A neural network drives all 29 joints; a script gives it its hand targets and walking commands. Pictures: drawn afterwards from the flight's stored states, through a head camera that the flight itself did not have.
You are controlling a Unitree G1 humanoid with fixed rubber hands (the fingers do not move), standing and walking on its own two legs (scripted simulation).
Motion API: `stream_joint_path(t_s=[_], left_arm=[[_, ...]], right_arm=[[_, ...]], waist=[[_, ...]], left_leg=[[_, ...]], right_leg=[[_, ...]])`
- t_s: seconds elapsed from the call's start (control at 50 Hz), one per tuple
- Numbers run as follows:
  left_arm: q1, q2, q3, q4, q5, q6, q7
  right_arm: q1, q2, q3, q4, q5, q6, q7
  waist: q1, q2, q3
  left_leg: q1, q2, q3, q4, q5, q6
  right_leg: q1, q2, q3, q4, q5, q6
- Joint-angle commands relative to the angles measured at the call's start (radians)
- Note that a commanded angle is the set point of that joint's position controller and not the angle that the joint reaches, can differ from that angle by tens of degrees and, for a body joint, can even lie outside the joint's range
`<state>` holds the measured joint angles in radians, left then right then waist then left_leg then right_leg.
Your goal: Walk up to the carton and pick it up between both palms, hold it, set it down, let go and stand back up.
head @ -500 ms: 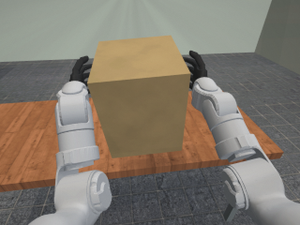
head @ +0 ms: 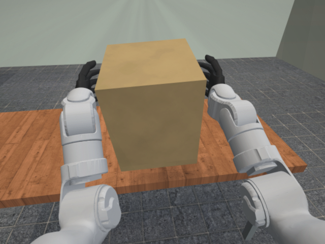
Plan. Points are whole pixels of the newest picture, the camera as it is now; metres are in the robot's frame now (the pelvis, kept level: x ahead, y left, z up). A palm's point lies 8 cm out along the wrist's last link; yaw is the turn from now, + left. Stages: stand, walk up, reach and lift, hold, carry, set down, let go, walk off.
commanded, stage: hold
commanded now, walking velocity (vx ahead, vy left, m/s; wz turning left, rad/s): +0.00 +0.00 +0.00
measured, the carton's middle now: (152, 105) +0.40 +0.01 +0.22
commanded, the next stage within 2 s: set down in 0.28 s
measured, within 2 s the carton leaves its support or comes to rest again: neither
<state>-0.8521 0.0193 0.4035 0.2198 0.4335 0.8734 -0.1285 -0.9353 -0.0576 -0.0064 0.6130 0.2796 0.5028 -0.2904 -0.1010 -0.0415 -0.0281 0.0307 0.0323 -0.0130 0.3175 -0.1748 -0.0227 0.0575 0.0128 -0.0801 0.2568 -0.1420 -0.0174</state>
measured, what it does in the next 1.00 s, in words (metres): stands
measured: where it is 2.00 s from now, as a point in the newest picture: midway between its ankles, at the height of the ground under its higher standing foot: outside the picture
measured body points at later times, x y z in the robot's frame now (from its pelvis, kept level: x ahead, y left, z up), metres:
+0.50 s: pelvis +0.00 +0.00 +0.00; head -0.08 +0.02 +0.44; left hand +0.38 +0.17 +0.29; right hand +0.38 -0.13 +0.29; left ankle +0.01 +0.13 -0.75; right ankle +0.02 -0.10 -0.75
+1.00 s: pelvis +0.02 +0.01 +0.00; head -0.01 +0.05 +0.44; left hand +0.41 +0.17 +0.21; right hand +0.41 -0.13 +0.21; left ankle +0.01 +0.13 -0.75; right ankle +0.02 -0.10 -0.75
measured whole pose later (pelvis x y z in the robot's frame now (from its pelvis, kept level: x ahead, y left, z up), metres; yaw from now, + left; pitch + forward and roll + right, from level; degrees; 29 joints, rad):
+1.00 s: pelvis +0.02 +0.01 +0.00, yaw +2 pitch -11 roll -1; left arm -0.72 -0.03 0.31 0.19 0.40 0.57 -0.07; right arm -0.75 0.00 -0.10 0.64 0.09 0.00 -0.19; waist -0.10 -0.09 0.13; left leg 0.06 0.02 -0.04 0.36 -0.22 -0.01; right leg 0.13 0.00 -0.11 0.24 -0.16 0.00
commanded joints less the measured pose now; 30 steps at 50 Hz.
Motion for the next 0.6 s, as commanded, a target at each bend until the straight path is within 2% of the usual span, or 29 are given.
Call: stream_joint_path(t_s=[0.0,0.26,0.36,0.44,0.52,0.58], left_arm=[[-0.612,-0.501,-0.390,-0.052,-0.198,-0.056,-0.153],[-0.612,-0.501,-0.390,-0.052,-0.198,-0.055,-0.153],[-0.642,-0.500,-0.401,-0.063,-0.205,-0.078,-0.151],[-0.663,-0.476,-0.376,-0.023,-0.183,-0.127,-0.151],[-0.622,-0.422,-0.285,0.080,-0.120,-0.188,-0.163],[-0.573,-0.390,-0.230,0.137,-0.081,-0.221,-0.176]], right_arm=[[-0.668,0.549,0.259,-0.230,0.109,-0.032,0.123],[-0.669,0.549,0.259,-0.230,0.110,-0.032,0.123],[-0.702,0.558,0.245,-0.251,0.093,-0.067,0.127],[-0.730,0.544,0.191,-0.227,0.017,-0.142,0.146],[-0.699,0.495,0.086,-0.142,-0.111,-0.244,0.182],[-0.648,0.456,0.020,-0.085,-0.180,-0.308,0.202]], waist=[[-0.007,0.068,-0.257],[-0.007,0.068,-0.257],[-0.010,0.067,-0.274],[-0.004,0.054,-0.248],[0.009,0.035,-0.172],[0.009,0.024,-0.123]], left_leg=[[-0.066,-0.080,0.065,-0.048,0.176,-0.011],[-0.066,-0.080,0.065,-0.048,0.176,-0.011],[-0.044,-0.085,0.062,-0.039,0.180,-0.008],[-0.026,-0.087,0.066,-0.053,0.124,0.013],[-0.043,-0.082,0.078,-0.094,0.016,0.047],[-0.043,-0.079,0.085,-0.105,-0.003,0.059]], right_leg=[[0.139,0.053,0.000,-0.001,0.148,0.058],[0.139,0.053,0.000,-0.001,0.148,0.058],[0.130,0.050,-0.010,-0.003,0.147,0.066],[0.102,0.040,-0.025,-0.018,0.083,0.066],[0.098,0.021,-0.038,-0.037,-0.018,0.056],[0.103,0.013,-0.048,-0.043,-0.041,0.054]])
